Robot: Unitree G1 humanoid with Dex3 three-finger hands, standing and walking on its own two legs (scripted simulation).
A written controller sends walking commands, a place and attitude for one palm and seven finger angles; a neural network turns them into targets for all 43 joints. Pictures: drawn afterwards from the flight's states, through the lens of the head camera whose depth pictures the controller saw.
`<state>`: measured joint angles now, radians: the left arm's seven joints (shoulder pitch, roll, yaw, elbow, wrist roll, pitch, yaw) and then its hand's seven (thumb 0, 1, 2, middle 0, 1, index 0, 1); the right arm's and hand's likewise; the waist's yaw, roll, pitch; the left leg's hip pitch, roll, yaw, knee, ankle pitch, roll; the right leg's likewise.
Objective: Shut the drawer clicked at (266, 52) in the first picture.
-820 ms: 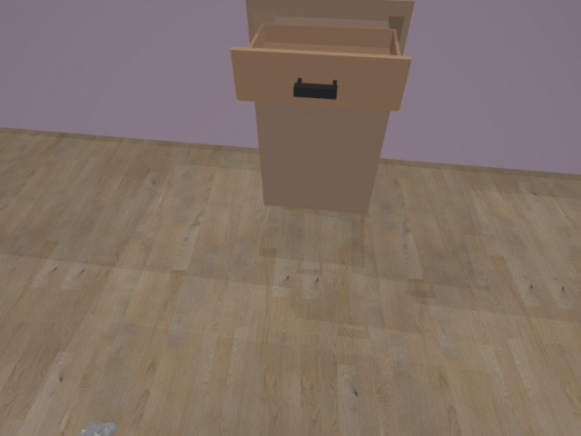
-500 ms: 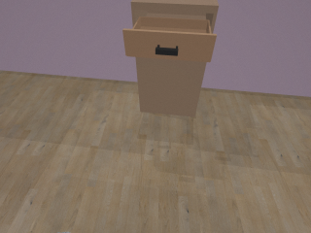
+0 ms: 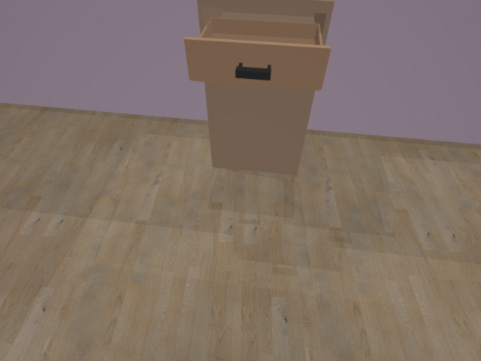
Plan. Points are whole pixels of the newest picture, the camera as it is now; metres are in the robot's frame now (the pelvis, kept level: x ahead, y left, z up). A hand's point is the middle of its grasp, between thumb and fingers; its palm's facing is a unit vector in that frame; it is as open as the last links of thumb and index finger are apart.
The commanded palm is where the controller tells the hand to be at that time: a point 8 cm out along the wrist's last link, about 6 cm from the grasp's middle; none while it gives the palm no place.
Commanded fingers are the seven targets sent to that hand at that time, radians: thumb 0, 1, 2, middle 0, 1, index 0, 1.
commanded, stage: look at it before walking up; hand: left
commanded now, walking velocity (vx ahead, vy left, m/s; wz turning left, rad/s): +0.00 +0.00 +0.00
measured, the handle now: (254, 69) +0.95 +0.01 +0.03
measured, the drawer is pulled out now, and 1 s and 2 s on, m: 0.30 0.30 0.30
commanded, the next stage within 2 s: walk to a spot facing it in 0.62 s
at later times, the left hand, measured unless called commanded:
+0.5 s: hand out of the picture +0.08 +0.25 -0.15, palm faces -0.03 -0.94 -0.34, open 7.4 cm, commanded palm none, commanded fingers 0.00 0.90 0.90 -0.20 -0.30 -0.20 -0.30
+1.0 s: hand out of the picture +0.06 +0.21 -0.18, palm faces -0.09 -0.97 -0.24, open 7.4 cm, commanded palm none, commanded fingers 0.00 0.90 0.90 -0.20 -0.30 -0.20 -0.30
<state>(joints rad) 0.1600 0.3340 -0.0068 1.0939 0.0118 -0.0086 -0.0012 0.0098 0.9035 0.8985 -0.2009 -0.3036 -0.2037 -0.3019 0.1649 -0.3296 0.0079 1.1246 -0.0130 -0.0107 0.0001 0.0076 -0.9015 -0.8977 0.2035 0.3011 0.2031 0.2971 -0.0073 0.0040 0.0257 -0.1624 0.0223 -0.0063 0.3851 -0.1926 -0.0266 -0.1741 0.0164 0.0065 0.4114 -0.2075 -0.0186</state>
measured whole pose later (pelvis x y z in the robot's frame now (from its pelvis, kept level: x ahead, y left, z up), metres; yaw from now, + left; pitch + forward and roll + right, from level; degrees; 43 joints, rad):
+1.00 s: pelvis +0.04 +0.00 -0.01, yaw -7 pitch -1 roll +2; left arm 0.32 0.24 0.03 1.05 0.02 0.03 -0.03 0.01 0.91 0.90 -0.20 -0.30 -0.20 -0.30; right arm 0.26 -0.23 -0.02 1.06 -0.02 -0.03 0.00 0.00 -0.90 -0.90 0.20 0.30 0.20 0.30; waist 0.02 -0.01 0.01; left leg -0.14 0.05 0.12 0.51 -0.35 -0.02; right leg -0.30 0.02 0.03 0.73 -0.43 -0.03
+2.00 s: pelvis +0.34 -0.05 -0.02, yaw -37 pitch -2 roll +1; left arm 0.13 0.23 0.09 0.89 0.03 0.04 -0.03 0.01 0.91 0.90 -0.19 -0.30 -0.19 -0.30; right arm 0.29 -0.24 -0.06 0.98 -0.03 -0.01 -0.01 0.00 -0.92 -0.90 0.20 0.30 0.20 0.30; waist -0.03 0.00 0.08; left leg -0.20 0.13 0.33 0.58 -0.33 0.01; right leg -0.44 -0.07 -0.10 0.74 -0.30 0.02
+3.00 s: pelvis +0.31 -0.10 +0.00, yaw -12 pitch -2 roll +2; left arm 0.26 0.18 0.03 0.92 0.03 0.01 0.02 0.01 0.90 0.90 -0.20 -0.30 -0.20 -0.30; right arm 0.12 -0.27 -0.08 0.93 -0.02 0.07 0.02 0.01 -0.91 -0.90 0.20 0.30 0.20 0.30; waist 0.02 0.02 0.06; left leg -0.44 0.00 -0.02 1.05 -0.42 -0.04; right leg -0.22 -0.08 -0.12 0.51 -0.26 -0.01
